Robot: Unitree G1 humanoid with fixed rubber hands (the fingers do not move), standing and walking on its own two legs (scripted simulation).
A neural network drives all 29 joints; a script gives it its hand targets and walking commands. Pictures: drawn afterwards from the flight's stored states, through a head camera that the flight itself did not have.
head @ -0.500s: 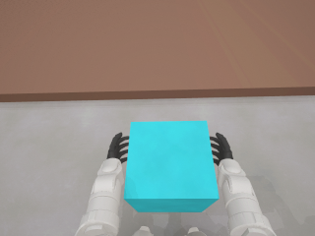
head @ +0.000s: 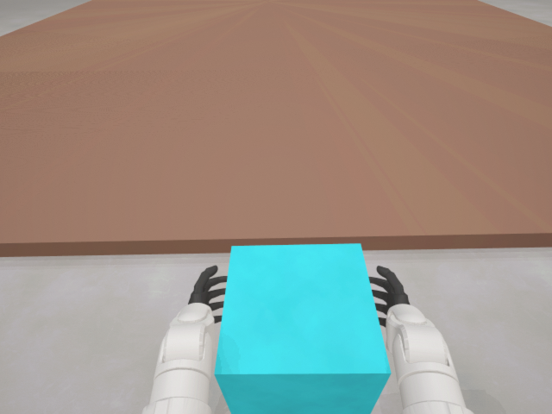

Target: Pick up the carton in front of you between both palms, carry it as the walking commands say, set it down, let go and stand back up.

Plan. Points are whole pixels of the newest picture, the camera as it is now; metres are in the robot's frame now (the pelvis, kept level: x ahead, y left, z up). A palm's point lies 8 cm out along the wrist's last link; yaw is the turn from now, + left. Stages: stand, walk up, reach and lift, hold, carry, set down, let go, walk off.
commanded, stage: reach and lift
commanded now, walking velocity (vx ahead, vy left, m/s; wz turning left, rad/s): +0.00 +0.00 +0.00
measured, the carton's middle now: (297, 339) +0.28 +0.00 -0.05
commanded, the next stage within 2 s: hold in 0.92 s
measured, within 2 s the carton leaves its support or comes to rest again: neither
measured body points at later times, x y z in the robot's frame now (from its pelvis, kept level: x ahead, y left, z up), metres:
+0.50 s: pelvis +0.00 +0.00 +0.00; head -0.03 +0.00 +0.45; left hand +0.30 +0.15 +0.02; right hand +0.30 -0.15 +0.02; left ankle +0.01 +0.13 -0.74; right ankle +0.01 -0.13 -0.74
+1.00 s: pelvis +0.01 +0.00 +0.01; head -0.03 +0.00 +0.45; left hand +0.30 +0.15 +0.04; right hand +0.30 -0.15 +0.04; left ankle +0.01 +0.13 -0.74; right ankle +0.01 -0.13 -0.74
